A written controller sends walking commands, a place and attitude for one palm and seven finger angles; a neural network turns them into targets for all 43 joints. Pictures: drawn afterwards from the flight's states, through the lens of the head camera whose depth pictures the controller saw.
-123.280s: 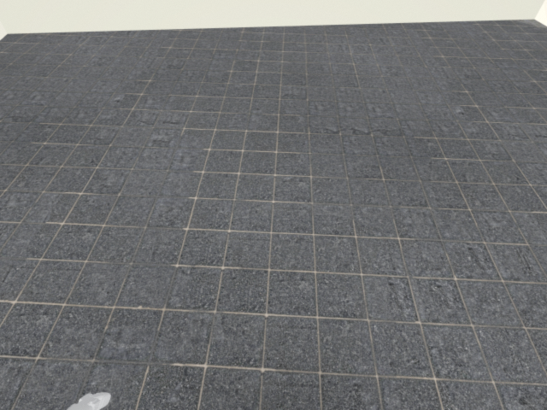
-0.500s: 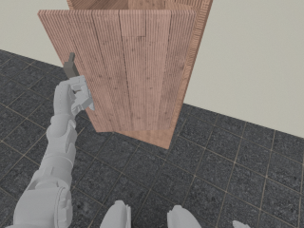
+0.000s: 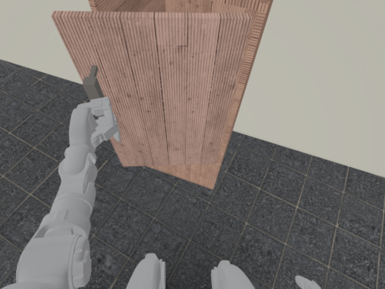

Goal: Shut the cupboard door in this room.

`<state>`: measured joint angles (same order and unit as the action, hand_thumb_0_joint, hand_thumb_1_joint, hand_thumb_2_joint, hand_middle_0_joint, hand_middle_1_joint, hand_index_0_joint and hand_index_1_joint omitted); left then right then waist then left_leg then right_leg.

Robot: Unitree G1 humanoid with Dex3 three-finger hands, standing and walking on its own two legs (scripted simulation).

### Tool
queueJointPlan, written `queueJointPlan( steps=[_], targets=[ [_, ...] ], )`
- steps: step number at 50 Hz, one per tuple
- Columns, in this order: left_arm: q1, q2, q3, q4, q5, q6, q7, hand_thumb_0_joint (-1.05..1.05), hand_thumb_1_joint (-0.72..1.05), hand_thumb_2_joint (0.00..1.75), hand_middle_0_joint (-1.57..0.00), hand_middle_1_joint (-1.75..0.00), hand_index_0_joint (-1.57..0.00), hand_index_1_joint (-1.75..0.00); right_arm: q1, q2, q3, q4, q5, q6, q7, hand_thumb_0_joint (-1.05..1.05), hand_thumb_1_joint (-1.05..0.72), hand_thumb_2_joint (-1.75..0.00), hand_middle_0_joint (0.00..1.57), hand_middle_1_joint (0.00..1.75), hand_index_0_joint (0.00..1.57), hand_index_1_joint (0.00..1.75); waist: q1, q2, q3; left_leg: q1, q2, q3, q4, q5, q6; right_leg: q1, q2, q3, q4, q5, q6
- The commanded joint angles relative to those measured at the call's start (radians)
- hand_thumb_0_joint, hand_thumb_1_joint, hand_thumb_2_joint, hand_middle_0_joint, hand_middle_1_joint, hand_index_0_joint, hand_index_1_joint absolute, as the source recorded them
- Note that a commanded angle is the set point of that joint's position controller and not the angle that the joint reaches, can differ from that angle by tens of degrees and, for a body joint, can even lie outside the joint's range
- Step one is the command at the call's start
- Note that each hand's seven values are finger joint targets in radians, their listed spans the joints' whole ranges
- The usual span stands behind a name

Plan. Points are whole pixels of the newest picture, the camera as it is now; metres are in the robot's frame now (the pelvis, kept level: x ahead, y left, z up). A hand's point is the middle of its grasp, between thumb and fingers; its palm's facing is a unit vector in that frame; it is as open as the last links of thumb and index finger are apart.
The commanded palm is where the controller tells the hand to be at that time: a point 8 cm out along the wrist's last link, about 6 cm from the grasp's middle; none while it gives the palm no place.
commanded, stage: push the door shut along its arc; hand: left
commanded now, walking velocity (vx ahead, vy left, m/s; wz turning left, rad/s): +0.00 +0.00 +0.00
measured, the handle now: (100, 95) +0.53 +0.21 +0.05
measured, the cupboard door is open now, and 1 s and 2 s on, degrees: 23 3 0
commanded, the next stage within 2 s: pull the fist back off the door in 1.38 s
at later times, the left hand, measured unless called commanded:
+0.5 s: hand (115, 101) +0.51 +0.17 +0.06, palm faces -0.10 -0.99 -0.02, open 3.2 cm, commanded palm +0.50 +0.20 +0.06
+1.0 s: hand (131, 82) +0.57 +0.14 +0.06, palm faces -0.23 -0.97 +0.00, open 3.1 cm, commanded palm +0.57 +0.16 +0.06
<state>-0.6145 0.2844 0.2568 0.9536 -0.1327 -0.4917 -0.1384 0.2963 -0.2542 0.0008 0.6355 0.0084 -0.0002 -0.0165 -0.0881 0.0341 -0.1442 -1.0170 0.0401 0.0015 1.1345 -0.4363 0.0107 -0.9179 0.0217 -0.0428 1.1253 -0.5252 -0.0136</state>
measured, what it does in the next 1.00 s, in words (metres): stands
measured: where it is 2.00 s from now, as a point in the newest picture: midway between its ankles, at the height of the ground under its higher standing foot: outside the picture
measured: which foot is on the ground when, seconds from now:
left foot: down 0.00-1.00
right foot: down 0.00-1.00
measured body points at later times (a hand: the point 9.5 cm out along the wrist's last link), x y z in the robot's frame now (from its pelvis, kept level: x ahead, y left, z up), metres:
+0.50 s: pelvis -0.01 +0.01 -0.02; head +0.12 +0.02 +0.41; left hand +0.51 +0.22 +0.07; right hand +0.01 -0.27 -0.13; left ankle +0.06 +0.11 -0.65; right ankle +0.01 -0.12 -0.65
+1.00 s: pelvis -0.01 +0.02 -0.04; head +0.17 +0.04 +0.38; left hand +0.58 +0.19 +0.06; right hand -0.04 -0.24 -0.14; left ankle +0.06 +0.11 -0.65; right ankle +0.01 -0.11 -0.65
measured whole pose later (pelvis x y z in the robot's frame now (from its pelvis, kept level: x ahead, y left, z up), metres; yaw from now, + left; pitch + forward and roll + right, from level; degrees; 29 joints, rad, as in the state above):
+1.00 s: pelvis -0.01 +0.02 -0.04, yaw -3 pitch +29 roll -6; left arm -1.21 0.60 0.33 1.30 -0.04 -0.30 -0.35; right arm 0.40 -0.26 0.05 0.66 -0.01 -0.03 0.00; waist -0.25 0.07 -0.13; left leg -1.35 0.06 -0.03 1.31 -0.47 0.04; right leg -1.21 0.04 -0.07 1.24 -0.54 0.01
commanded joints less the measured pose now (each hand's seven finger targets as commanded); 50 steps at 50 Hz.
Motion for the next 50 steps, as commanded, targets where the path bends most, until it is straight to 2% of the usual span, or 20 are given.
queueJointPlan(
  steps=[1,2,6,8,12,13,16,19,22,24,26,30,32,36,38,40,43,45,48,50],
  targets=[
    [-0.518,0.271,0.066,-0.142,0.000,-0.063,-0.018,0.00,0.90,0.90,-1.30,-1.50,-1.30,-1.50,0.094,-0.159,-0.055,-0.061,-0.005,-0.022,-0.016,0.00,-0.90,-0.90,0.20,0.30,0.20,0.30,-0.046,0.016,-0.348,0.322,-0.023,-0.049,-0.109,0.131,0.021,0.036,0.015,0.040,-0.174,0.208,-0.004],
    [-0.525,0.278,0.070,-0.142,0.001,-0.065,-0.026,0.00,0.90,0.90,-1.30,-1.50,-1.30,-1.50,0.089,-0.157,-0.053,-0.064,-0.004,-0.022,-0.016,0.00,-0.90,-0.90,0.20,0.30,0.20,0.30,-0.040,0.029,-0.389,0.329,-0.023,-0.049,-0.105,0.149,0.019,0.045,0.013,0.042,-0.163,0.222,-0.005],
    [-0.546,0.285,0.066,-0.088,-0.002,-0.053,-0.070,0.00,0.90,0.90,-1.30,-1.50,-1.30,-1.50,0.114,-0.161,-0.054,-0.061,-0.005,-0.021,-0.012,0.00,-0.90,-0.90,0.20,0.30,0.20,0.30,-0.048,0.052,-0.427,0.353,-0.020,-0.058,-0.084,0.201,0.018,0.024,0.018,0.033,-0.140,0.256,-0.010],
    [-0.571,0.263,0.041,-0.046,-0.005,-0.035,-0.089,0.00,0.90,0.90,-1.30,-1.50,-1.30,-1.50,0.118,-0.163,-0.053,-0.057,-0.001,-0.018,-0.009,0.00,-0.90,-0.90,0.20,0.30,0.20,0.30,-0.066,0.041,-0.403,0.340,-0.016,-0.061,-0.080,0.194,0.019,-0.002,0.018,0.032,-0.144,0.247,-0.007],
    [-0.643,0.298,0.054,-0.035,-0.006,-0.020,-0.117,0.00,0.90,0.90,-1.30,-1.50,-1.30,-1.50,0.140,-0.174,-0.055,-0.049,0.001,-0.015,-0.010,0.00,-0.90,-0.90,0.20,0.30,0.20,0.30,-0.084,0.052,-0.420,0.337,-0.012,-0.070,-0.067,0.195,0.022,-0.033,0.019,0.032,-0.136,0.235,-0.008],
    [-0.658,0.280,0.036,-0.023,-0.006,-0.013,-0.125,0.00,0.90,0.90,-1.30,-1.50,-1.30,-1.50,0.145,-0.173,-0.056,-0.046,0.001,-0.015,-0.010,0.00,-0.90,-0.90,0.20,0.30,0.20,0.30,-0.096,0.048,-0.415,0.336,-0.010,-0.071,-0.063,0.186,0.024,-0.050,0.021,0.031,-0.139,0.223,-0.007],
    [-0.716,0.332,0.063,0.014,-0.004,0.005,-0.140,0.00,0.90,0.90,-1.30,-1.50,-1.30,-1.50,0.168,-0.182,-0.051,-0.036,0.000,-0.018,-0.012,0.00,-0.90,-0.90,0.20,0.30,0.20,0.30,-0.110,0.033,-0.408,0.285,-0.011,-0.074,-0.046,0.160,0.031,-0.055,0.026,0.035,-0.133,0.199,-0.008],
    [-0.773,0.327,0.038,0.053,0.005,0.023,-0.162,0.00,0.90,0.90,-1.30,-1.50,-1.30,-1.50,0.179,-0.184,-0.049,-0.027,0.002,-0.024,-0.011,0.00,-0.90,-0.90,0.20,0.30,0.20,0.30,-0.129,0.068,-0.399,0.278,-0.008,-0.081,-0.039,0.132,0.030,-0.105,0.025,0.032,-0.132,0.160,-0.009],
    [-0.804,0.361,0.056,0.050,0.010,0.031,-0.177,0.00,0.90,0.90,-1.30,-1.50,-1.30,-1.50,0.200,-0.193,-0.051,-0.020,-0.003,-0.027,-0.009,0.00,-0.90,-0.90,0.20,0.30,0.20,0.30,-0.127,0.113,-0.459,0.322,-0.003,-0.093,-0.026,0.171,0.027,-0.138,0.026,0.023,-0.112,0.172,-0.015],
    [-0.848,0.354,0.037,0.054,0.015,0.043,-0.186,0.00,0.90,0.90,-1.30,-1.50,-1.30,-1.50,0.209,-0.193,-0.049,-0.015,-0.004,-0.028,-0.008,0.00,-0.90,-0.90,0.20,0.30,0.20,0.30,-0.146,0.123,-0.455,0.323,0.000,-0.096,-0.017,0.175,0.029,-0.162,0.028,0.023,-0.112,0.171,-0.014],
    [-0.867,0.414,0.078,0.070,0.019,0.050,-0.188,0.00,0.90,0.90,-1.30,-1.50,-1.30,-1.50,0.226,-0.201,-0.046,-0.013,-0.007,-0.030,-0.008,0.00,-0.90,-0.90,0.20,0.30,0.20,0.30,-0.143,0.128,-0.469,0.320,0.002,-0.103,-0.010,0.186,0.030,-0.170,0.032,0.018,-0.100,0.170,-0.019],
    [-0.942,0.427,0.064,0.085,0.037,0.070,-0.192,0.00,0.90,0.90,-1.30,-1.50,-1.30,-1.50,0.242,-0.206,-0.042,-0.005,-0.009,-0.031,-0.006,0.00,-0.90,-0.90,0.20,0.30,0.20,0.30,-0.167,0.142,-0.465,0.311,0.007,-0.110,-0.001,0.167,0.029,-0.208,0.034,0.012,-0.095,0.150,-0.017],
    [-0.955,0.452,0.082,0.085,0.045,0.073,-0.192,0.00,0.90,0.90,-1.30,-1.50,-1.30,-1.50,0.251,-0.209,-0.041,-0.004,-0.012,-0.033,-0.003,0.00,-0.90,-0.90,0.20,0.30,0.20,0.30,-0.159,0.183,-0.496,0.344,0.009,-0.117,0.003,0.204,0.025,-0.223,0.035,0.007,-0.085,0.164,-0.021],
    [-1.024,0.453,0.064,0.104,0.059,0.089,-0.203,0.00,0.90,0.90,-1.30,-1.50,-1.30,-1.50,0.268,-0.211,-0.036,-0.002,-0.016,-0.037,-0.001,0.00,-0.90,-0.90,0.20,0.30,0.20,0.30,-0.192,0.181,-0.493,0.332,0.011,-0.127,0.022,0.211,0.030,-0.259,0.039,0.002,-0.072,0.166,-0.021],
    [-1.048,0.482,0.074,0.103,0.067,0.097,-0.207,0.00,0.90,0.90,-1.30,-1.50,-1.30,-1.50,0.277,-0.216,-0.036,0.002,-0.018,-0.036,-0.001,0.00,-0.90,-0.90,0.20,0.30,0.20,0.30,-0.190,0.209,-0.514,0.349,0.016,-0.133,0.022,0.219,0.025,-0.269,0.039,-0.003,-0.066,0.166,-0.023],
    [-1.055,0.449,0.048,0.113,0.069,0.108,-0.217,0.00,0.90,0.90,-1.30,-1.50,-1.30,-1.50,0.281,-0.216,-0.036,0.004,-0.018,-0.037,0.002,0.00,-0.90,-0.90,0.20,0.30,0.20,0.30,-0.202,0.223,-0.514,0.371,0.018,-0.140,0.026,0.227,0.023,-0.302,0.040,-0.008,-0.066,0.169,-0.024],
    [-1.091,0.474,0.062,0.101,0.074,0.115,-0.226,0.00,0.90,0.90,-1.30,-1.50,-1.30,-1.50,0.296,-0.220,-0.037,0.007,-0.020,-0.038,0.002,0.00,-0.90,-0.90,0.20,0.30,0.20,0.30,-0.203,0.239,-0.551,0.404,0.022,-0.154,0.031,0.263,0.019,-0.315,0.041,-0.015,-0.052,0.183,-0.027],
    [-1.101,0.475,0.067,0.106,0.074,0.129,-0.225,0.00,0.90,0.90,-1.30,-1.50,-1.30,-1.50,0.302,-0.219,-0.035,0.006,-0.023,-0.039,0.003,0.00,-0.90,-0.90,0.20,0.30,0.20,0.30,-0.207,0.240,-0.550,0.399,0.021,-0.153,0.034,0.266,0.020,-0.316,0.043,-0.017,-0.052,0.186,-0.027],
    [-1.121,0.533,0.106,0.134,0.084,0.143,-0.219,0.00,0.90,0.90,-1.30,-1.50,-1.30,-1.50,0.316,-0.222,-0.028,0.006,-0.026,-0.038,0.003,0.00,-0.90,-0.90,0.20,0.30,0.20,0.30,-0.211,0.222,-0.547,0.362,0.020,-0.146,0.049,0.287,0.025,-0.300,0.045,-0.016,-0.047,0.201,-0.025],
    [-1.156,0.515,0.079,0.123,0.097,0.145,-0.217,0.00,0.90,0.90,-1.30,-1.50,-1.30,-1.50,0.316,-0.219,-0.026,0.007,-0.029,-0.038,0.006,0.00,-0.90,-0.90,0.20,0.30,0.20,0.30,-0.222,0.241,-0.539,0.359,0.020,-0.146,0.057,0.288,0.025,-0.317,0.046,-0.016,-0.045,0.203,-0.025]
  ],
)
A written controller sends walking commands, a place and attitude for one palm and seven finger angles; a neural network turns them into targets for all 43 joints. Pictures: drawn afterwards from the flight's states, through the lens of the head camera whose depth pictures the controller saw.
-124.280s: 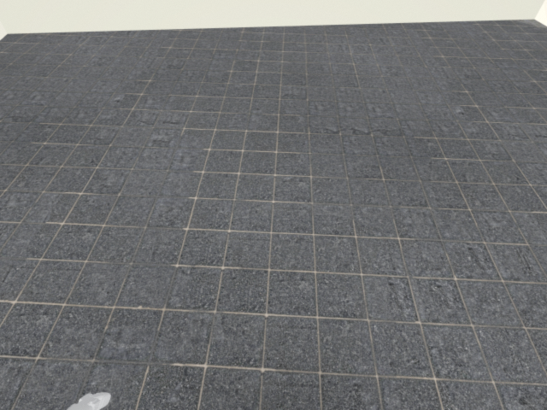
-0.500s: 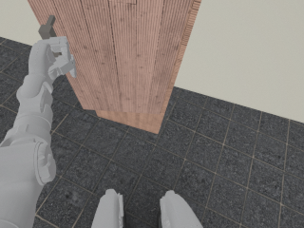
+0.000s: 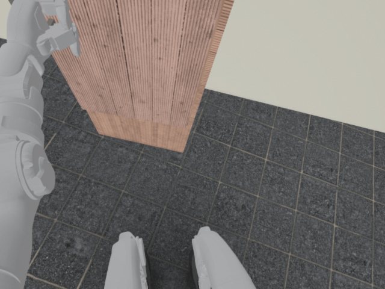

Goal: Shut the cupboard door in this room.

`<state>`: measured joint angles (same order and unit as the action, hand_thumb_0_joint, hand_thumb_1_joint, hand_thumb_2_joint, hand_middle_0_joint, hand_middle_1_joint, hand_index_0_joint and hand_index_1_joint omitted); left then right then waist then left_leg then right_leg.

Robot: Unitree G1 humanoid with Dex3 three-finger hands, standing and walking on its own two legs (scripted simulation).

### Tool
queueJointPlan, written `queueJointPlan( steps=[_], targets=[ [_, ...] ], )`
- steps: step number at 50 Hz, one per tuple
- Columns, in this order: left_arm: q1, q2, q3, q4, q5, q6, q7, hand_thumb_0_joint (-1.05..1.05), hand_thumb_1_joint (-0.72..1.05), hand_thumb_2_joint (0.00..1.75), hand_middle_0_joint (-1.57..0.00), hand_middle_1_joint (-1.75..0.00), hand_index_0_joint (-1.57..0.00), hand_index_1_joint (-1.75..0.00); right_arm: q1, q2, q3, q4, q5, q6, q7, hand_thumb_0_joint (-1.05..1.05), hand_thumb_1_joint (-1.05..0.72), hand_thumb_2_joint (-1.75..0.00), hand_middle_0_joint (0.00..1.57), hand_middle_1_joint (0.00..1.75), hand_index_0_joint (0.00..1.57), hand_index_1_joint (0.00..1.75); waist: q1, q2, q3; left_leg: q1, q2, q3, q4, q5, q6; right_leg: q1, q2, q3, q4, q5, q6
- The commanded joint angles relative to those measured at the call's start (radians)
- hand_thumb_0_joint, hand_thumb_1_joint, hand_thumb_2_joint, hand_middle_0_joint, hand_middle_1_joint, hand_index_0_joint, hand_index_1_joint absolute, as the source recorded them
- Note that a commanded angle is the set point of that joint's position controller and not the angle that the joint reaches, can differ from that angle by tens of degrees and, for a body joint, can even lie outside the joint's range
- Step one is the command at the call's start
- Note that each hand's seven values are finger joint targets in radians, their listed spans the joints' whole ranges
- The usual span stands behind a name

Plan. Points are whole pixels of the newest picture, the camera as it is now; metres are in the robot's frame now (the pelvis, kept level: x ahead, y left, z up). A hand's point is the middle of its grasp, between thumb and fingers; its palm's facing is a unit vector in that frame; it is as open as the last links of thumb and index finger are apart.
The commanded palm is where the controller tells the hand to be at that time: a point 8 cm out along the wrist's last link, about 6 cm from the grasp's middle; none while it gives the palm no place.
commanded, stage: push the door shut along its arc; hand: left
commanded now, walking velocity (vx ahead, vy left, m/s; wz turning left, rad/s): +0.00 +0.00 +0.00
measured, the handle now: (33, 6) +0.64 +0.22 +0.09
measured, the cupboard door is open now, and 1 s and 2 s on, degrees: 3 0 0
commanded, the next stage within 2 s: pull the fist back off the door in 0.38 s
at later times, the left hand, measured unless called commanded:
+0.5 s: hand (93, 14) +0.60 +0.11 +0.11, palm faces -0.28 -0.96 -0.03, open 3.1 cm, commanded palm +0.61 +0.13 +0.10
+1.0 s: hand (93, 25) +0.58 +0.11 +0.11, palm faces +0.12 -0.99 -0.01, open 3.1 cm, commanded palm +0.54 +0.15 +0.10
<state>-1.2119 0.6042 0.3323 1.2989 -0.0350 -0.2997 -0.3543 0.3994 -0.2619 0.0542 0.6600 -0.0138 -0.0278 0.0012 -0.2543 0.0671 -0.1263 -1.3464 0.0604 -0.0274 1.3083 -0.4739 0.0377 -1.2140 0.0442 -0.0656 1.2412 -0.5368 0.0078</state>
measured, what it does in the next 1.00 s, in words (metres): stands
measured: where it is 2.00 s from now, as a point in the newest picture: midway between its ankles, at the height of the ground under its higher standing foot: (173, 286)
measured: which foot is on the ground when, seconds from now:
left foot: down 0.00-1.00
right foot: down 0.00-1.00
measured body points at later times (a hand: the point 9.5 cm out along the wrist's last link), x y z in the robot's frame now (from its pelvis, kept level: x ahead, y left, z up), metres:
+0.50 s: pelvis +0.00 -0.01 -0.01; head +0.20 +0.02 +0.39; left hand +0.61 +0.17 +0.11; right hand -0.05 -0.26 -0.10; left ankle +0.06 +0.10 -0.61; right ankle +0.02 -0.13 -0.61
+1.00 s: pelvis +0.02 -0.02 +0.02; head +0.17 -0.01 +0.45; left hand +0.57 +0.16 +0.11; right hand -0.02 -0.27 -0.09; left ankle +0.06 +0.10 -0.61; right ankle +0.02 -0.13 -0.61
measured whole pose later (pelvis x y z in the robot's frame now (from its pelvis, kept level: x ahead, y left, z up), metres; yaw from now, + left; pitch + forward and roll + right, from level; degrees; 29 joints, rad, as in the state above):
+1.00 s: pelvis +0.02 -0.02 +0.02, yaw +1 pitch +27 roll -3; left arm -1.07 0.43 0.40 1.26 0.02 -0.39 0.04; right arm 0.45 -0.25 0.02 0.63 -0.07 0.02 0.08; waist -0.24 0.08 -0.15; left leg -1.21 0.07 -0.01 1.20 -0.47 0.00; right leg -1.10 0.06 -0.05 1.16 -0.54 -0.02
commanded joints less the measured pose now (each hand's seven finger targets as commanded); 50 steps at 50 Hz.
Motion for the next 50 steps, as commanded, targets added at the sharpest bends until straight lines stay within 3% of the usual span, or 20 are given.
queueJointPlan(
  steps=[1,4,8,10,13,18,21,24,25,26,27,28,30,32,35,37,40,42,45,50],
  targets=[
    [-0.564,0.203,0.010,-0.222,0.003,-0.052,-0.003,0.00,0.90,0.90,-1.30,-1.50,-1.30,-1.50,0.216,-0.210,-0.080,-0.017,-0.007,-0.014,-0.011,0.00,-0.90,-0.90,0.20,0.30,0.20,0.30,-0.058,0.204,-0.568,0.693,-0.001,-0.119,-0.109,0.339,-0.001,-0.024,0.026,0.007,-0.153,0.221,-0.047],
    [-0.561,0.227,0.023,-0.242,0.005,-0.049,-0.017,0.00,0.90,0.90,-1.30,-1.50,-1.30,-1.50,0.225,-0.213,-0.083,-0.018,-0.010,-0.010,-0.010,0.00,-0.90,-0.90,0.20,0.30,0.20,0.30,-0.048,0.229,-0.616,0.725,0.002,-0.120,-0.105,0.387,-0.006,-0.005,0.028,0.004,-0.149,0.249,-0.049],
    [-0.583,0.180,-0.014,-0.194,0.010,-0.018,-0.025,0.00,0.90,0.90,-1.30,-1.50,-1.30,-1.50,0.229,-0.213,-0.083,-0.015,-0.007,-0.009,-0.010,0.00,-0.90,-0.90,0.20,0.30,0.20,0.30,-0.072,0.218,-0.568,0.719,0.003,-0.127,-0.104,0.366,-0.006,-0.053,0.030,-0.003,-0.152,0.233,-0.048],
    [-0.612,0.214,0.000,-0.158,0.017,-0.003,-0.019,0.00,0.90,0.90,-1.30,-1.50,-1.30,-1.50,0.238,-0.216,-0.075,-0.013,-0.008,-0.009,-0.013,0.00,-0.90,-0.90,0.20,0.30,0.20,0.30,-0.088,0.181,-0.536,0.661,0.002,-0.120,-0.098,0.332,0.002,-0.042,0.032,-0.002,-0.153,0.221,-0.045],
    [-0.629,0.254,0.022,-0.168,0.028,-0.007,-0.021,0.00,0.90,0.90,-1.30,-1.50,-1.30,-1.50,0.243,-0.214,-0.072,-0.016,-0.016,-0.014,-0.014,0.00,-0.90,-0.90,0.20,0.30,0.20,0.30,-0.076,0.212,-0.580,0.656,-0.003,-0.110,-0.077,0.375,0.003,-0.021,0.033,0.002,-0.140,0.248,-0.047],
    [-0.642,0.260,0.012,-0.174,0.040,0.001,-0.040,0.00,0.90,0.90,-1.30,-1.50,-1.30,-1.50,0.252,-0.213,-0.073,-0.014,-0.019,-0.015,-0.013,0.00,-0.90,-0.90,0.20,0.30,0.20,0.30,-0.080,0.234,-0.611,0.652,-0.004,-0.103,-0.056,0.414,0.006,-0.010,0.037,0.003,-0.128,0.283,-0.047],
    [-0.702,0.220,-0.023,-0.179,0.037,0.016,-0.050,0.00,0.90,0.90,-1.30,-1.50,-1.30,-1.50,0.256,-0.208,-0.073,-0.006,-0.017,-0.020,-0.015,0.00,-0.90,-0.90,0.20,0.30,0.20,0.30,-0.105,0.226,-0.591,0.631,-0.005,-0.096,-0.047,0.390,0.012,-0.023,0.039,0.008,-0.135,0.279,-0.044],
    [-0.744,0.240,-0.024,-0.178,0.036,0.030,-0.062,0.00,0.90,0.90,-1.30,-1.50,-1.30,-1.50,0.261,-0.213,-0.074,0.006,-0.015,-0.025,-0.022,0.00,-0.90,-0.90,0.20,0.30,0.20,0.30,-0.120,0.208,-0.604,0.611,-0.005,-0.090,-0.032,0.376,0.017,-0.017,0.042,0.010,-0.137,0.278,-0.041],
    [-0.697,0.284,0.212,-0.185,-0.050,0.049,0.128,0.00,0.90,0.90,-1.30,-1.50,-1.30,-1.50,0.304,-0.191,-0.055,-0.029,-0.036,-0.031,-0.015,0.00,-0.90,-0.90,0.20,0.30,0.20,0.30,-0.041,0.218,-0.612,0.566,0.012,-0.097,-0.059,0.373,0.011,0.048,0.032,0.012,-0.144,0.276,-0.037],
    [-0.613,0.255,0.182,-0.157,-0.022,0.053,0.216,0.00,0.90,0.90,-1.30,-1.50,-1.30,-1.50,0.298,-0.192,-0.057,-0.031,-0.044,-0.033,0.002,0.00,-0.90,-0.90,0.20,0.30,0.20,0.30,-0.033,0.209,-0.643,0.573,0.014,-0.099,-0.072,0.378,0.004,0.056,0.035,0.006,-0.135,0.269,-0.032],
    [-0.618,0.177,0.165,-0.180,-0.020,0.052,0.296,0.00,0.90,0.90,-1.30,-1.50,-1.30,-1.50,0.300,-0.181,-0.065,-0.031,-0.059,-0.031,0.018,0.00,-0.90,-0.90,0.20,0.30,0.20,0.30,-0.048,0.176,-0.636,0.560,0.014,-0.098,-0.073,0.375,0.002,0.052,0.030,0.001,-0.136,0.269,-0.024],
    [-0.619,0.117,0.138,-0.218,0.010,0.036,0.377,0.00,0.90,0.90,-1.30,-1.50,-1.30,-1.50,0.305,-0.171,-0.072,-0.030,-0.071,-0.030,0.034,0.00,-0.90,-0.90,0.20,0.30,0.20,0.30,-0.051,0.188,-0.623,0.568,0.014,-0.093,-0.077,0.370,0.000,0.042,0.029,0.001,-0.141,0.265,-0.019],
    [-0.607,0.110,0.074,-0.281,0.120,-0.014,0.472,0.00,0.90,0.90,-1.30,-1.50,-1.30,-1.50,0.312,-0.171,-0.082,-0.021,-0.088,-0.019,0.068,0.00,-0.90,-0.90,0.20,0.30,0.20,0.30,-0.054,0.231,-0.639,0.597,0.010,-0.082,-0.081,0.377,-0.003,0.053,0.027,0.005,-0.147,0.266,-0.021],
    [-0.617,0.088,0.021,-0.313,0.166,-0.053,0.467,0.00,0.90,0.90,-1.30,-1.50,-1.30,-1.50,0.317,-0.180,-0.097,-0.016,-0.086,0.000,0.083,0.00,-0.90,-0.90,0.20,0.30,0.20,0.30,-0.071,0.240,-0.670,0.659,0.007,-0.091,-0.096,0.391,-0.007,0.062,0.028,0.009,-0.161,0.282,-0.026],
    [-0.608,0.070,0.018,-0.319,0.105,-0.068,0.402,0.00,0.90,0.90,-1.30,-1.50,-1.30,-1.50,0.299,-0.182,-0.104,-0.013,-0.066,0.016,0.076,0.00,-0.90,-0.90,0.20,0.30,0.20,0.30,-0.065,0.217,-0.677,0.679,-0.005,-0.082,-0.131,0.361,-0.008,0.141,0.032,0.016,-0.200,0.300,-0.029],
    [-0.549,0.086,0.054,-0.292,0.071,-0.069,0.378,0.00,0.90,0.90,-1.30,-1.50,-1.30,-1.50,0.290,-0.180,-0.100,-0.019,-0.059,0.019,0.070,0.00,-0.90,-0.90,0.20,0.30,0.20,0.30,-0.039,0.207,-0.668,0.662,-0.013,-0.067,-0.145,0.362,-0.006,0.190,0.032,0.025,-0.214,0.322,-0.029],
    [-0.470,0.094,0.078,-0.256,0.067,-0.086,0.392,0.00,0.90,0.90,-1.30,-1.50,-1.30,-1.50,0.280,-0.170,-0.092,-0.026,-0.058,0.024,0.067,0.00,-0.90,-0.90,0.20,0.30,0.20,0.30,-0.027,0.144,-0.585,0.596,-0.018,-0.047,-0.165,0.321,0.001,0.233,0.029,0.033,-0.234,0.317,-0.022],
    [-0.420,0.112,0.107,-0.263,0.068,-0.120,0.408,0.00,0.90,0.90,-1.30,-1.50,-1.30,-1.50,0.272,-0.165,-0.091,-0.033,-0.061,0.025,0.067,0.00,-0.90,-0.90,0.20,0.30,0.20,0.30,-0.009,0.134,-0.578,0.581,-0.020,-0.034,-0.167,0.342,0.003,0.267,0.026,0.041,-0.231,0.357,-0.021],
    [-0.302,0.054,0.075,-0.219,0.070,-0.146,0.404,0.00,0.90,0.90,-1.30,-1.50,-1.30,-1.50,0.258,-0.159,-0.096,-0.044,-0.059,0.033,0.075,0.00,-0.90,-0.90,0.20,0.30,0.20,0.30,-0.001,0.068,-0.505,0.526,-0.028,-0.016,-0.182,0.320,0.002,0.314,0.025,0.048,-0.243,0.381,-0.017],
    [-0.213,-0.017,0.045,-0.263,0.030,-0.174,0.371,0.00,0.90,0.90,-1.30,-1.50,-1.30,-1.50,0.228,-0.159,-0.112,-0.058,-0.045,0.047,0.070,0.00,-0.90,-0.90,0.20,0.30,0.20,0.30,0.017,0.027,-0.509,0.537,-0.039,0.002,-0.197,0.320,0.002,0.362,0.017,0.058,-0.251,0.424,-0.014]
  ],
)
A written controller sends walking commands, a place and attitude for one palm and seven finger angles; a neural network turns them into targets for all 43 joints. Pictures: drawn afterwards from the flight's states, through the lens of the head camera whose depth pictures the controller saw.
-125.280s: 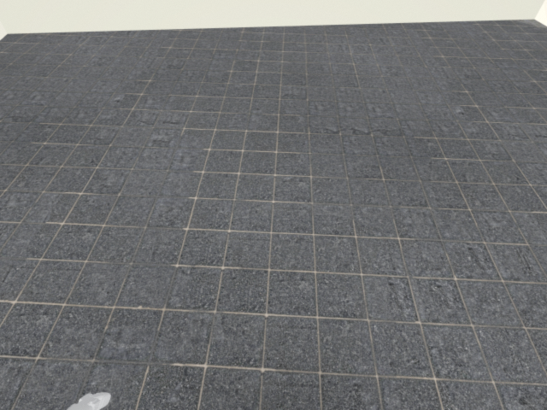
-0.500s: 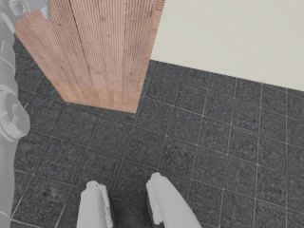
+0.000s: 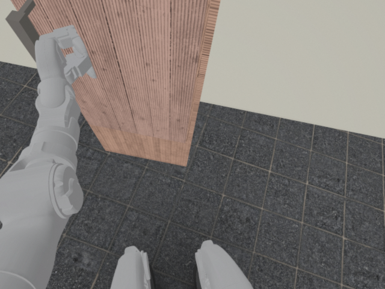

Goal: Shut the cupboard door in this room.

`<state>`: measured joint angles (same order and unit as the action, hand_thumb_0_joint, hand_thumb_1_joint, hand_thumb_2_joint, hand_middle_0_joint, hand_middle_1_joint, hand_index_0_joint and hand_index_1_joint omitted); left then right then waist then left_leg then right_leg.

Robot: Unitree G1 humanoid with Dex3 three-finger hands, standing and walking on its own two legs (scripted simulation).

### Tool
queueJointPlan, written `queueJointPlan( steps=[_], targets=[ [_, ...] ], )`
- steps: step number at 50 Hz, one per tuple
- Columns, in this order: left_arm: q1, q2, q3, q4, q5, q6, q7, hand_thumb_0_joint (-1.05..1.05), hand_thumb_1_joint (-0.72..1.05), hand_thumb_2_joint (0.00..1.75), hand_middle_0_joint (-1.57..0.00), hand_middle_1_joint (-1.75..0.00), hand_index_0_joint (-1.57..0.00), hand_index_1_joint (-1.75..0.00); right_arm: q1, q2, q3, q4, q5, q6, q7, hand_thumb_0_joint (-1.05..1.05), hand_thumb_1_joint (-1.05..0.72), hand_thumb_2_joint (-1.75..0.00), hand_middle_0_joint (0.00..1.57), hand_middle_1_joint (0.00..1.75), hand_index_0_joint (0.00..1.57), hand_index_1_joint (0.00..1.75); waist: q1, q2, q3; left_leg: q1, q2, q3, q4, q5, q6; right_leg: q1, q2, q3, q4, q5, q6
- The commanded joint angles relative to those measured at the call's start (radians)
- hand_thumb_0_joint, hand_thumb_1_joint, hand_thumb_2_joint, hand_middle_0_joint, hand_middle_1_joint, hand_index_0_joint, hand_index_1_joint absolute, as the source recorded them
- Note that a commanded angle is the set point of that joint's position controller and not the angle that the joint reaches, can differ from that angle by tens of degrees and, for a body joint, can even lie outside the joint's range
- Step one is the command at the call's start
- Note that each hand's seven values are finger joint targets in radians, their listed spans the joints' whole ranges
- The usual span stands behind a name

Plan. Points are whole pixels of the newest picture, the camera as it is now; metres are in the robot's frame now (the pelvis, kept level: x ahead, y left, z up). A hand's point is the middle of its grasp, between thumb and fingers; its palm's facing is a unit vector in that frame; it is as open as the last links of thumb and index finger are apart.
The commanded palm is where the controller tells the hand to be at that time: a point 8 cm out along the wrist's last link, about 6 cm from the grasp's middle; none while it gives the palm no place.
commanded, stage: pull the fist back off the door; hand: left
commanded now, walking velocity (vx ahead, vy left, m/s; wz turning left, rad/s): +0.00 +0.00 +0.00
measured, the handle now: (39, 37) +0.64 +0.23 +0.07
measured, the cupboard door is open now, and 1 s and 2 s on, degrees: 0 0 0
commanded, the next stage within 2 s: draw the hand back to the body in 0.36 s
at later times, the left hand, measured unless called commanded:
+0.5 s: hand (92, 85) +0.50 +0.12 +0.08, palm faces +0.09 -1.00 -0.02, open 3.1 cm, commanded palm +0.46 +0.17 +0.08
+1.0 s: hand (23, 134) +0.36 +0.18 +0.16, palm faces +0.08 -1.00 -0.02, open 3.1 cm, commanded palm +0.32 +0.23 +0.17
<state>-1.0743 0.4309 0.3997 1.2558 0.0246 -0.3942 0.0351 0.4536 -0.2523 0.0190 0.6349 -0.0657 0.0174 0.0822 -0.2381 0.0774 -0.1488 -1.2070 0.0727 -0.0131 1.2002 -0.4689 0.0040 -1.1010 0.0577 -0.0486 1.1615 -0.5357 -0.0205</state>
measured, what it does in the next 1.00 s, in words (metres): rises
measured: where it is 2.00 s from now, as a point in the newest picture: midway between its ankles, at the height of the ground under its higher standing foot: outside the picture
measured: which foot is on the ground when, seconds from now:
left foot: down 0.00-1.00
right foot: down 0.00-1.00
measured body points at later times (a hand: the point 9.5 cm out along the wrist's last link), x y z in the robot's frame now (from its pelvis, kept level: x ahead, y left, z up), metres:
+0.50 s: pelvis +0.00 +0.00 +0.01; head +0.11 +0.01 +0.44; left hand +0.49 +0.17 +0.08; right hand +0.04 -0.25 -0.11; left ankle +0.04 +0.12 -0.63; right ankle +0.00 -0.11 -0.63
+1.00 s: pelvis +0.01 +0.00 +0.07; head +0.03 -0.01 +0.51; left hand +0.35 +0.23 +0.16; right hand +0.14 -0.25 -0.04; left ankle +0.04 +0.12 -0.63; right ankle +0.00 -0.11 -0.63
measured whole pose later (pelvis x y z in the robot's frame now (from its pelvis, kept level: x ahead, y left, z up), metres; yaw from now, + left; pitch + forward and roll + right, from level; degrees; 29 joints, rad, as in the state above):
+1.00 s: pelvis +0.01 +0.00 +0.07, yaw +2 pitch +9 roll -1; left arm -0.26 0.23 0.17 0.49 -0.20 -0.31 -0.10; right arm 0.29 -0.27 0.00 0.58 0.06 0.00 -0.03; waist -0.05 0.05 -0.12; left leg -0.64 0.03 0.02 0.85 -0.36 0.01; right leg -0.55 0.02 -0.02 0.83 -0.44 -0.01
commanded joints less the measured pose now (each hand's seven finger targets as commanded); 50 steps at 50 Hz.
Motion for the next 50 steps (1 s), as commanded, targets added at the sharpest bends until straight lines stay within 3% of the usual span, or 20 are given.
queueJointPlan(
  steps=[1,2,7,9,12,15,18,23,24,25,26,27,31,33,35,37,40,41,49,50],
  targets=[
    [-0.357,0.137,-0.030,-0.242,-0.039,-0.090,-0.022,0.00,0.90,0.90,-1.30,-1.50,-1.30,-1.50,0.176,-0.166,-0.078,-0.031,0.006,0.003,-0.012,0.00,-0.90,-0.90,0.20,0.30,0.20,0.30,0.004,0.036,-0.492,0.427,-0.053,-0.012,-0.091,0.339,0.035,0.244,0.003,0.041,-0.169,0.442,0.012],
    [-0.328,0.144,-0.020,-0.250,-0.043,-0.096,-0.023,0.00,0.90,0.90,-1.30,-1.50,-1.30,-1.50,0.168,-0.168,-0.082,-0.032,0.010,0.007,-0.014,0.00,-0.90,-0.90,0.20,0.30,0.20,0.30,0.016,0.031,-0.499,0.444,-0.051,-0.014,-0.095,0.345,0.031,0.244,0.002,0.036,-0.168,0.439,0.012],
    [-0.322,0.040,-0.093,-0.361,-0.067,-0.141,-0.019,0.00,0.90,0.90,-1.30,-1.50,-1.30,-1.50,0.132,-0.161,-0.095,-0.027,0.016,0.011,-0.020,0.00,-0.90,-0.90,0.20,0.30,0.20,0.30,0.020,0.056,-0.539,0.562,-0.052,-0.026,-0.104,0.387,0.024,0.211,0.000,0.023,-0.166,0.440,0.009],
    [-0.321,0.017,-0.118,-0.359,-0.063,-0.145,-0.013,0.00,0.90,0.90,-1.30,-1.50,-1.30,-1.50,0.118,-0.159,-0.096,-0.020,0.019,0.014,-0.023,0.00,-0.90,-0.90,0.20,0.30,0.20,0.30,0.014,0.052,-0.504,0.567,-0.051,-0.028,-0.110,0.364,0.023,0.192,-0.002,0.021,-0.173,0.416,0.010],
    [-0.321,0.004,-0.125,-0.392,-0.063,-0.161,0.004,0.00,0.90,0.90,-1.30,-1.50,-1.30,-1.50,0.097,-0.158,-0.097,-0.019,0.019,0.014,-0.028,0.00,-0.90,-0.90,0.20,0.30,0.20,0.30,0.025,0.065,-0.524,0.607,-0.051,-0.036,-0.118,0.368,0.019,0.183,-0.003,0.016,-0.168,0.399,0.006],
    [-0.267,-0.024,-0.140,-0.386,-0.064,-0.166,0.016,0.00,0.90,0.90,-1.30,-1.50,-1.30,-1.50,0.075,-0.151,-0.096,-0.025,0.021,0.016,-0.029,0.00,-0.90,-0.90,0.20,0.30,0.20,0.30,0.037,0.051,-0.505,0.600,-0.055,-0.030,-0.127,0.370,0.018,0.204,-0.004,0.017,-0.175,0.411,0.006],
    [-0.258,0.001,-0.120,-0.338,-0.053,-0.169,0.029,0.00,0.90,0.90,-1.30,-1.50,-1.30,-1.50,0.065,-0.152,-0.092,-0.023,0.019,0.019,-0.033,0.00,-0.90,-0.90,0.20,0.30,0.20,0.30,0.038,0.021,-0.478,0.572,-0.056,-0.032,-0.129,0.350,0.018,0.203,-0.005,0.020,-0.173,0.397,0.008],
    [-0.288,-0.026,-0.140,-0.280,-0.045,-0.172,0.038,0.00,0.90,0.90,-1.30,-1.50,-1.30,-1.50,0.046,-0.152,-0.088,-0.027,0.017,0.020,-0.036,0.00,-0.90,-0.90,0.20,0.30,0.20,0.30,0.018,-0.001,-0.424,0.533,-0.057,-0.032,-0.134,0.277,0.021,0.166,-0.008,0.022,-0.184,0.330,0.011],
    [-0.270,0.012,-0.104,-0.261,-0.049,-0.172,0.039,0.00,0.90,0.90,-1.30,-1.50,-1.30,-1.50,0.046,-0.156,-0.088,-0.027,0.018,0.019,-0.037,0.00,-0.90,-0.90,0.20,0.30,0.20,0.30,0.030,-0.018,-0.423,0.517,-0.057,-0.032,-0.136,0.262,0.021,0.177,-0.007,0.024,-0.186,0.317,0.009],
    [-0.228,0.051,-0.064,-0.305,-0.059,-0.175,0.035,0.00,0.90,0.90,-1.30,-1.50,-1.30,-1.50,0.046,-0.159,-0.089,-0.044,0.019,0.020,-0.037,0.00,-0.90,-0.90,0.20,0.30,0.20,0.30,0.059,-0.019,-0.475,0.529,-0.060,-0.023,-0.146,0.287,0.022,0.236,-0.007,0.029,-0.186,0.348,0.008],
    [-0.175,0.094,-0.026,-0.360,-0.067,-0.182,0.026,0.00,0.90,0.90,-1.30,-1.50,-1.30,-1.50,0.039,-0.162,-0.090,-0.065,0.022,0.022,-0.040,0.00,-0.90,-0.90,0.20,0.30,0.20,0.30,0.099,0.009,-0.547,0.570,-0.062,-0.018,-0.154,0.332,0.019,0.285,-0.007,0.034,-0.176,0.391,0.003],
    [-0.145,0.084,-0.040,-0.429,-0.075,-0.186,0.010,0.00,0.90,0.90,-1.30,-1.50,-1.30,-1.50,0.024,-0.151,-0.086,-0.082,0.028,0.024,-0.039,0.00,-0.90,-0.90,0.20,0.30,0.20,0.30,0.120,0.047,-0.596,0.603,-0.065,-0.009,-0.166,0.366,0.016,0.330,-0.009,0.036,-0.177,0.430,0.003],
    [0.093,0.043,-0.078,-0.564,-0.115,-0.122,-0.043,0.00,0.90,0.90,-1.30,-1.50,-1.30,-1.50,0.009,-0.141,-0.086,-0.131,0.060,0.037,-0.050,0.00,-0.90,-0.90,0.20,0.30,0.20,0.30,0.146,-0.044,-0.537,0.619,-0.067,0.013,-0.233,0.372,0.024,0.467,0.001,0.039,-0.247,0.501,0.009],
    [0.135,0.002,-0.116,-0.639,-0.151,-0.076,-0.061,0.00,0.90,0.90,-1.30,-1.50,-1.30,-1.50,-0.010,-0.137,-0.083,-0.141,0.081,0.037,-0.062,0.00,-0.90,-0.90,0.20,0.30,0.20,0.30,0.136,-0.089,-0.449,0.625,-0.064,0.020,-0.278,0.327,0.029,0.491,0.004,0.033,-0.302,0.479,0.016],
    [0.167,-0.023,-0.144,-0.729,-0.180,-0.054,-0.070,0.00,0.90,0.90,-1.30,-1.50,-1.30,-1.50,-0.031,-0.134,-0.083,-0.146,0.094,0.025,-0.075,0.00,-0.90,-0.90,0.20,0.30,0.20,0.30,0.135,-0.097,-0.394,0.646,-0.066,0.024,-0.313,0.291,0.034,0.515,0.005,0.035,-0.347,0.455,0.019],
    [0.213,-0.019,-0.145,-0.817,-0.198,-0.054,-0.073,0.00,0.90,0.90,-1.30,-1.50,-1.30,-1.50,-0.052,-0.130,-0.080,-0.144,0.101,0.006,-0.087,0.00,-0.90,-0.90,0.20,0.30,0.20,0.30,0.146,-0.054,-0.383,0.699,-0.066,0.026,-0.342,0.287,0.033,0.527,0.002,0.035,-0.373,0.435,0.019],
    [0.293,-0.068,-0.210,-0.852,-0.200,-0.045,-0.088,0.00,0.90,0.90,-1.30,-1.50,-1.30,-1.50,-0.085,-0.125,-0.075,-0.138,0.107,-0.018,-0.096,0.00,-0.90,-0.90,0.20,0.30,0.20,0.30,0.140,-0.056,-0.268,0.730,-0.063,0.019,-0.388,0.235,0.032,0.499,0.000,0.023,-0.415,0.362,0.017],
    [0.312,-0.071,-0.220,-0.874,-0.201,-0.039,-0.095,0.00,0.90,0.90,-1.30,-1.50,-1.30,-1.50,-0.092,-0.126,-0.074,-0.142,0.110,-0.027,-0.101,0.00,-0.90,-0.90,0.20,0.30,0.20,0.30,0.143,-0.025,-0.250,0.752,-0.065,0.020,-0.400,0.229,0.032,0.498,-0.001,0.023,-0.426,0.346,0.014],
    [0.560,-0.011,-0.162,-1.055,-0.257,0.048,-0.144,0.00,0.90,0.90,-1.16,-1.35,-1.16,-1.35,-0.218,-0.121,-0.053,-0.198,0.127,-0.068,-0.118,0.00,-0.90,-0.90,0.20,0.30,0.20,0.30,0.213,-0.055,-0.192,0.811,-0.069,0.018,-0.494,0.240,0.031,0.624,-0.015,0.019,-0.484,0.355,0.010],
    [0.611,0.025,-0.228,-1.127,-0.146,0.091,-0.077,0.00,0.90,0.90,-1.13,-1.32,-1.13,-1.32,-0.262,-0.096,-0.057,-0.220,0.128,-0.035,-0.138,0.00,-0.90,-0.90,0.20,0.30,0.20,0.30,0.232,-0.043,-0.217,0.880,-0.078,0.025,-0.544,0.249,0.029,0.674,-0.040,0.065,-0.544,0.353,0.003]
  ],
)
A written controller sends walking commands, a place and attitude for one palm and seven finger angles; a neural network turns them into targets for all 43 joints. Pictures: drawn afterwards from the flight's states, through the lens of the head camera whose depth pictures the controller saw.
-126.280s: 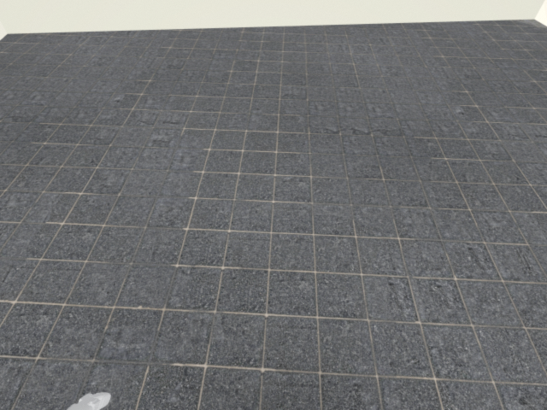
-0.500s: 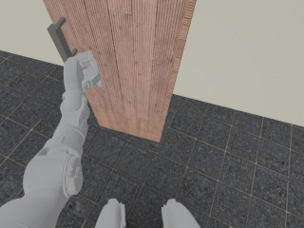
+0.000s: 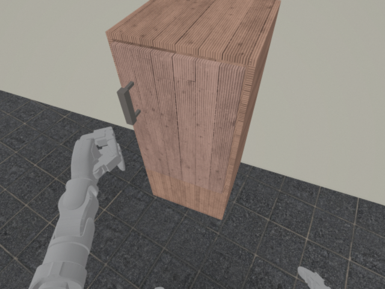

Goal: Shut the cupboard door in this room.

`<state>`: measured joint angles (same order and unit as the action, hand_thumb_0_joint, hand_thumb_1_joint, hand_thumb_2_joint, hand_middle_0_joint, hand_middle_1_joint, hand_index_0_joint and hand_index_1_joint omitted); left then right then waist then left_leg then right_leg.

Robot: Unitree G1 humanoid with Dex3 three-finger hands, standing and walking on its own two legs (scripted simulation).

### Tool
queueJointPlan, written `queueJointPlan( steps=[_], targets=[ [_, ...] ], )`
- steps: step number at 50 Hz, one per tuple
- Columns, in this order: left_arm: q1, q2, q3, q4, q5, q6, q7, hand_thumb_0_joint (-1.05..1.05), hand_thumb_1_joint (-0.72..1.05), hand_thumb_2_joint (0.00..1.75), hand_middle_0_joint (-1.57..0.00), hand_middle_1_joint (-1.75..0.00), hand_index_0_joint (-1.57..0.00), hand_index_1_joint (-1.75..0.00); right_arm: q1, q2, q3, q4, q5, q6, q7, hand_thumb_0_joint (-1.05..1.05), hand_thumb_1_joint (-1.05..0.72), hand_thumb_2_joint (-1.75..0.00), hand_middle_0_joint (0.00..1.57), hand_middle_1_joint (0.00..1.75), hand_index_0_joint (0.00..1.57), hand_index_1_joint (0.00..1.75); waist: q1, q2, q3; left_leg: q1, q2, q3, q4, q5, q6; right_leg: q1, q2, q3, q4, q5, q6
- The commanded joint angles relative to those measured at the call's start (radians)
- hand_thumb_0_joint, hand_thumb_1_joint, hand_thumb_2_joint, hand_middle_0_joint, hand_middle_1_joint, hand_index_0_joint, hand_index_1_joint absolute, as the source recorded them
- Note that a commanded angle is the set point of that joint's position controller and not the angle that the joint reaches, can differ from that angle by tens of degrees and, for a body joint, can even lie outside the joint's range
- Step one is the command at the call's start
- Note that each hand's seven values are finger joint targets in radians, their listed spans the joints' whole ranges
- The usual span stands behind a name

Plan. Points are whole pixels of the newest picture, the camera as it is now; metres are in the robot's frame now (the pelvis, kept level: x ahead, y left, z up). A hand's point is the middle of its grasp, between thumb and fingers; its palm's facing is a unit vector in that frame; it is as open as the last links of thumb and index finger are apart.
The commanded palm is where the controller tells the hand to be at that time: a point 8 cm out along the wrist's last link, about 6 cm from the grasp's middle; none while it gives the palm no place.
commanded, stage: draw the hand back to the body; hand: left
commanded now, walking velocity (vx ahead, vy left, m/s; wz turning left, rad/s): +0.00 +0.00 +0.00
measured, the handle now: (131, 103) +0.64 +0.20 +0.00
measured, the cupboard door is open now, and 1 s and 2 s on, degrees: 0 0 0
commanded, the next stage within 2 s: step back with the hand held close in 1.06 s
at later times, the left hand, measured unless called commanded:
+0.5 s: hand (37, 184) +0.26 +0.24 +0.17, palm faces +0.37 -0.87 -0.32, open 4.7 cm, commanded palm +0.20 +0.28 +0.19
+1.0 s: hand out of the picture +0.21 +0.26 +0.20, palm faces +0.48 -0.79 -0.38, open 7.3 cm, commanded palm +0.16 +0.30 +0.22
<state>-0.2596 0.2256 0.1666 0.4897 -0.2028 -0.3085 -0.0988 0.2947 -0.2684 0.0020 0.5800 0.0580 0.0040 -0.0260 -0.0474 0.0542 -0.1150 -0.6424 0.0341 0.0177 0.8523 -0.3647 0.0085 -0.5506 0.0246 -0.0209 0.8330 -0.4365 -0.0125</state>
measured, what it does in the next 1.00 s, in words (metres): stands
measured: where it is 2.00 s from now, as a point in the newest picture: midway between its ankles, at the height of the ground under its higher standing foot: outside the picture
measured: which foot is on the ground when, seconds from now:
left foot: down 0.00-1.00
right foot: down 0.00-1.00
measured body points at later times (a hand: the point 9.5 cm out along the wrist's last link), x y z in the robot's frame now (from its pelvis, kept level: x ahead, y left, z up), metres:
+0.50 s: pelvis +0.03 +0.00 +0.04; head +0.01 -0.03 +0.49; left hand +0.23 +0.29 +0.18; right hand +0.23 -0.20 -0.04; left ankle +0.04 +0.11 -0.70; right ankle -0.01 -0.11 -0.70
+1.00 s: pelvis +0.03 -0.01 +0.04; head +0.00 -0.04 +0.49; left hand +0.18 +0.30 +0.22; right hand +0.22 -0.22 -0.04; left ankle +0.04 +0.11 -0.70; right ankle -0.01 -0.11 -0.70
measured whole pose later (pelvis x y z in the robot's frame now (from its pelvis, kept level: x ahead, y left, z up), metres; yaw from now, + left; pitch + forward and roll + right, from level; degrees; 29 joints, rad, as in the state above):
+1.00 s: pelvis +0.03 -0.01 +0.04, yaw +2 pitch -4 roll +0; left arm 0.45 0.33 0.33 -0.34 -0.08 -0.06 0.09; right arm 0.20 -0.24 0.03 0.62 0.03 -0.07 -0.09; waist 0.07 0.08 -0.02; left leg -0.16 0.01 0.01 0.45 -0.23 0.00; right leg -0.06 0.01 -0.03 0.43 -0.30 -0.02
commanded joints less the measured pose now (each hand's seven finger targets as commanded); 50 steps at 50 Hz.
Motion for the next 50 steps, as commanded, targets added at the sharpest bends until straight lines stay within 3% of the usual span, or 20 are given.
queueJointPlan(
  steps=[1,2,6,10,12,13,16,18,21,24,26,29,31,34,37,41,44,45,46,50],
  targets=[
    [-0.160,0.202,0.001,-0.407,0.080,0.039,0.090,0.00,0.90,0.90,-1.11,-1.29,-1.11,-1.29,-0.116,-0.076,-0.037,-0.184,0.003,-0.014,-0.043,0.00,-0.90,-0.90,0.20,0.30,0.20,0.30,0.031,-0.029,-0.218,0.334,-0.039,-0.004,-0.217,0.153,0.030,0.135,-0.006,0.031,-0.246,0.261,-0.002],
    [-0.132,0.205,-0.006,-0.440,0.095,0.066,0.116,0.00,0.90,0.90,-1.08,-1.26,-1.08,-1.26,-0.132,-0.077,-0.030,-0.181,0.004,-0.006,-0.051,0.00,-0.90,-0.90,0.20,0.30,0.20,0.30,0.032,-0.006,-0.186,0.351,-0.036,-0.007,-0.238,0.153,0.027,0.149,-0.010,0.027,-0.261,0.256,-0.003],
    [-0.080,0.220,0.002,-0.517,0.111,0.135,0.168,0.00,0.90,0.90,-0.97,-1.14,-0.97,-1.14,-0.185,-0.077,-0.015,-0.177,0.002,-0.002,-0.080,0.00,-0.90,-0.90,0.20,0.30,0.20,0.30,0.032,-0.061,-0.094,0.422,-0.030,-0.013,-0.313,0.152,0.033,0.192,-0.008,0.018,-0.349,0.242,0.000],
    [0.027,0.207,0.011,-0.606,0.122,0.174,0.187,0.00,0.90,0.90,-0.86,-1.02,-0.86,-1.02,-0.207,-0.066,0.004,-0.175,-0.006,-0.016,-0.082,0.00,-0.90,-0.90,0.20,0.30,0.20,0.30,0.047,-0.032,-0.077,0.509,-0.028,-0.017,-0.374,0.214,0.027,0.271,-0.013,-0.001,-0.386,0.297,-0.005],
    [0.083,0.220,0.028,-0.659,0.125,0.186,0.191,0.00,0.90,0.90,-0.81,-0.96,-0.81,-0.96,-0.215,-0.064,0.009,-0.171,-0.008,-0.027,-0.080,0.00,-0.90,-0.90,0.20,0.30,0.20,0.30,0.054,0.011,-0.074,0.544,-0.028,-0.014,-0.398,0.248,0.023,0.305,-0.014,-0.003,-0.409,0.326,-0.006],
    [0.102,0.203,0.015,-0.694,0.126,0.189,0.192,0.00,0.90,0.90,-0.78,-0.93,-0.78,-0.93,-0.219,-0.060,0.012,-0.171,-0.011,-0.033,-0.077,0.00,-0.90,-0.90,0.20,0.30,0.20,0.30,0.054,0.011,-0.063,0.557,-0.026,-0.019,-0.411,0.257,0.020,0.314,-0.013,-0.009,-0.415,0.331,-0.007],
    [0.217,0.244,0.076,-0.759,0.125,0.201,0.196,0.00,0.90,0.90,-0.69,-0.84,-0.69,-0.84,-0.228,-0.066,0.010,-0.165,-0.022,-0.050,-0.071,0.00,-0.90,-0.90,0.20,0.30,0.20,0.30,0.074,-0.018,-0.055,0.572,-0.026,-0.015,-0.431,0.310,0.021,0.364,-0.012,-0.012,-0.441,0.385,-0.006],
    [0.267,0.235,0.084,-0.816,0.128,0.203,0.195,0.00,0.90,0.90,-0.64,-0.78,-0.64,-0.78,-0.235,-0.056,0.015,-0.166,-0.024,-0.054,-0.064,0.00,-0.90,-0.90,0.20,0.30,0.20,0.30,0.076,0.004,-0.042,0.586,-0.023,-0.013,-0.442,0.333,0.017,0.375,-0.015,-0.016,-0.445,0.395,-0.006],
    [0.354,0.270,0.141,-0.866,0.127,0.206,0.197,0.00,0.90,0.90,-0.56,-0.69,-0.56,-0.69,-0.241,-0.060,0.011,-0.157,-0.031,-0.067,-0.061,0.00,-0.90,-0.90,0.20,0.30,0.20,0.30,0.088,-0.009,-0.019,0.588,-0.022,-0.012,-0.449,0.361,0.018,0.388,-0.013,-0.014,-0.466,0.425,-0.003],
    [0.412,0.280,0.173,-0.954,0.128,0.202,0.200,0.00,0.90,0.90,-0.47,-0.60,-0.47,-0.60,-0.243,-0.051,0.010,-0.157,-0.033,-0.078,-0.056,0.00,-0.90,-0.90,0.20,0.30,0.20,0.30,0.092,0.029,-0.031,0.603,-0.023,-0.009,-0.449,0.390,0.016,0.407,-0.020,-0.017,-0.459,0.445,-0.002],
    [0.482,0.309,0.221,-0.970,0.124,0.203,0.202,0.00,0.90,0.90,-0.42,-0.54,-0.42,-0.54,-0.246,-0.056,0.004,-0.150,-0.036,-0.088,-0.055,0.00,-0.90,-0.90,0.20,0.30,0.20,0.30,0.102,-0.008,-0.015,0.589,-0.022,-0.010,-0.446,0.397,0.017,0.412,-0.015,-0.016,-0.473,0.456,0.000],
    [0.549,0.315,0.254,-1.031,0.121,0.194,0.205,0.00,0.90,0.90,-0.34,-0.45,-0.34,-0.45,-0.245,-0.050,0.000,-0.151,-0.036,-0.096,-0.053,0.00,-0.90,-0.90,0.20,0.30,0.20,0.30,0.105,0.006,-0.024,0.593,-0.024,-0.003,-0.440,0.400,0.020,0.417,-0.025,-0.018,-0.462,0.461,0.003],
    [0.608,0.336,0.295,-1.049,0.118,0.192,0.206,0.00,0.90,0.90,-0.28,-0.39,-0.28,-0.39,-0.246,-0.054,-0.007,-0.144,-0.037,-0.106,-0.051,0.00,-0.90,-0.90,0.20,0.30,0.20,0.30,0.112,-0.020,-0.009,0.582,-0.023,-0.005,-0.435,0.412,0.021,0.419,-0.022,-0.018,-0.471,0.476,0.005],
    [0.651,0.345,0.328,-1.088,0.115,0.182,0.210,0.00,0.90,0.90,-0.20,-0.30,-0.20,-0.30,-0.243,-0.047,-0.008,-0.142,-0.033,-0.112,-0.051,0.00,-0.90,-0.90,0.20,0.30,0.20,0.30,0.112,-0.001,0.014,0.573,-0.023,-0.001,-0.434,0.383,0.020,0.405,-0.027,-0.020,-0.466,0.445,0.006],
    [0.627,0.285,0.266,-1.018,0.118,0.191,0.205,0.00,0.90,0.90,-0.20,-0.30,-0.20,-0.30,-0.235,-0.056,-0.012,-0.127,-0.031,-0.117,-0.054,0.00,-0.90,-0.90,0.20,0.30,0.20,0.30,0.091,-0.030,0.081,0.563,-0.022,0.002,-0.440,0.339,0.025,0.362,-0.029,-0.015,-0.483,0.399,0.012],
    [0.593,0.309,0.280,-0.996,0.119,0.190,0.209,0.00,0.90,0.90,-0.20,-0.30,-0.20,-0.30,-0.238,-0.066,-0.019,-0.125,-0.034,-0.119,-0.066,0.00,-0.90,-0.90,0.20,0.30,0.20,0.30,0.101,-0.049,0.072,0.571,-0.027,-0.003,-0.443,0.306,0.031,0.356,-0.028,-0.007,-0.498,0.357,0.013],
    [0.575,0.317,0.281,-1.042,0.121,0.180,0.212,0.00,0.90,0.90,-0.20,-0.30,-0.20,-0.30,-0.249,-0.057,-0.016,-0.129,-0.033,-0.124,-0.069,0.00,-0.90,-0.90,0.20,0.30,0.20,0.30,0.105,-0.031,0.039,0.584,-0.028,-0.003,-0.445,0.306,0.032,0.375,-0.032,-0.006,-0.488,0.350,0.011],
    [0.577,0.333,0.296,-1.058,0.123,0.175,0.215,0.00,0.90,0.90,-0.20,-0.30,-0.20,-0.30,-0.250,-0.056,-0.015,-0.129,-0.036,-0.129,-0.069,0.00,-0.90,-0.90,0.20,0.30,0.20,0.30,0.111,0.001,0.030,0.582,-0.031,-0.002,-0.446,0.306,0.030,0.383,-0.033,-0.003,-0.487,0.351,0.009],
    [0.582,0.353,0.316,-1.065,0.121,0.172,0.216,0.00,0.90,0.90,-0.20,-0.30,-0.20,-0.30,-0.251,-0.058,-0.015,-0.126,-0.038,-0.136,-0.069,0.00,-0.90,-0.90,0.20,0.30,0.20,0.30,0.115,-0.005,0.034,0.581,-0.032,-0.004,-0.443,0.309,0.030,0.382,-0.030,-0.001,-0.502,0.357,0.009],
    [0.610,0.338,0.314,-1.069,0.121,0.167,0.215,0.00,0.90,0.90,-0.20,-0.30,-0.20,-0.30,-0.249,-0.047,-0.010,-0.125,-0.036,-0.144,-0.065,0.00,-0.90,-0.90,0.20,0.30,0.20,0.30,0.115,0.029,0.050,0.573,-0.030,-0.002,-0.449,0.319,0.022,0.389,-0.029,-0.006,-0.492,0.367,0.005]
  ],
)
